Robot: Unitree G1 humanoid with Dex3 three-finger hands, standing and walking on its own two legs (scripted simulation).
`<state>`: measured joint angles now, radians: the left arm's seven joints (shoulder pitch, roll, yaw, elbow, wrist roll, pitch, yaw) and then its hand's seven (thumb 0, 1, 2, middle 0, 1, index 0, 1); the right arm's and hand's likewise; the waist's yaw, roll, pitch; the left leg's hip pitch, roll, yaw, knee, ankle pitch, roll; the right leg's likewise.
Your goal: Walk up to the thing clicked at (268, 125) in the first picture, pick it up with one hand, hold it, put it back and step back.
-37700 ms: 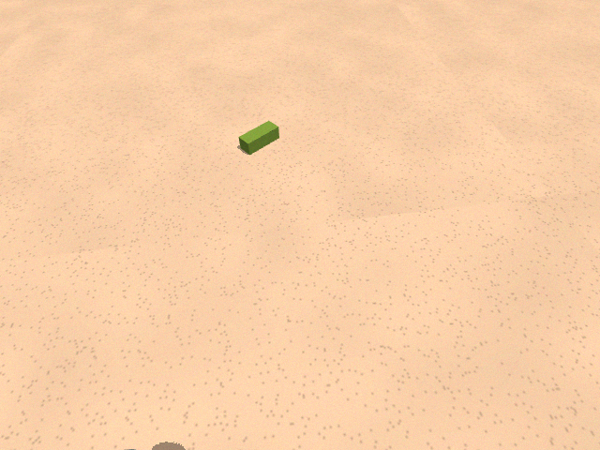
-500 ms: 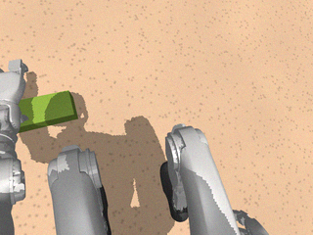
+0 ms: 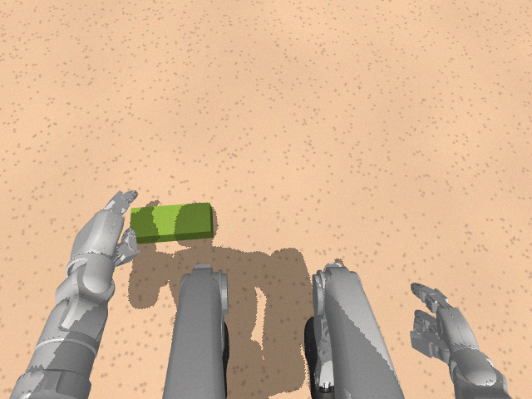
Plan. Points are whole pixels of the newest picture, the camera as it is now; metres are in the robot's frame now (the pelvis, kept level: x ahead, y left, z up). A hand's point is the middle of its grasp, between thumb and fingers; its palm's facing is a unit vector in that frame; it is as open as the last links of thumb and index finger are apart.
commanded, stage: home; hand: left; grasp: from above
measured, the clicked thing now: (173, 223) +0.47 +0.26 -0.46
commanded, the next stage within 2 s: none
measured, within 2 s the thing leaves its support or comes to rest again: neither
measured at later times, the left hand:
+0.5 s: hand (84, 284) +0.25 +0.20 +0.11, palm faces +0.10 -0.97 -0.24, open 7.4 cm
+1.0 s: hand (41, 315) +0.22 +0.19 +0.18, palm faces +0.13 -0.97 -0.19, open 7.4 cm
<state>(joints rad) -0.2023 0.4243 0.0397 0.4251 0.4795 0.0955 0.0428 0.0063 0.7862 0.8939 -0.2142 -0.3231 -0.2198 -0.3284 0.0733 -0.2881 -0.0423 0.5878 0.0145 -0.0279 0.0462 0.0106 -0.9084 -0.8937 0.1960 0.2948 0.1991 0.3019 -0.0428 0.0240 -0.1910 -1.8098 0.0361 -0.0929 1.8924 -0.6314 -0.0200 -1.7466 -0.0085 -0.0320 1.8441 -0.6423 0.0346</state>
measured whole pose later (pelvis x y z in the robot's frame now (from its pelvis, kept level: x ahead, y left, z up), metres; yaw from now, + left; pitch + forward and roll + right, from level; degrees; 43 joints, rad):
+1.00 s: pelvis +0.08 +0.00 +0.22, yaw +4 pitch +10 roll -3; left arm 0.50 0.22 0.04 -0.14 -0.05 0.47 0.01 0.01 0.90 0.90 -0.20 -0.30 -0.21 -0.30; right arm 0.27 -0.22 0.03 0.52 0.01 -0.25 -0.19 0.02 -0.90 -0.89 0.20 0.30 0.20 0.30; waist -0.03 0.04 -0.16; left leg -0.71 0.04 -0.06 1.01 -0.47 -0.02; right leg -0.64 -0.02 -0.05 0.94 -0.47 0.03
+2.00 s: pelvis +0.07 +0.00 +0.22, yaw +4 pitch +9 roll -3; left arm 0.50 0.23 0.03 -0.14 -0.06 0.47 0.02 0.01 0.90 0.90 -0.20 -0.30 -0.21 -0.30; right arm 0.29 -0.22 0.03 0.55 0.00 -0.25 -0.19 0.02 -0.90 -0.89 0.20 0.30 0.20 0.30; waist -0.03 0.04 -0.15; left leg -0.70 0.04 -0.05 1.01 -0.47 -0.02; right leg -0.64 -0.02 -0.05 0.95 -0.47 0.02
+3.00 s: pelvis +0.07 +0.00 +0.24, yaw +4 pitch +1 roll +0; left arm 0.23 0.29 0.03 0.54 0.05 0.10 0.03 0.01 0.90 0.90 -0.20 -0.30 -0.21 -0.30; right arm 0.17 -0.28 -0.03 0.81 -0.06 -0.05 -0.02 0.01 -0.90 -0.89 0.20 0.30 0.21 0.30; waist 0.03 -0.02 0.02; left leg -0.46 0.01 -0.01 0.84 -0.40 -0.01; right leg -0.44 -0.05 0.00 0.85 -0.43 0.03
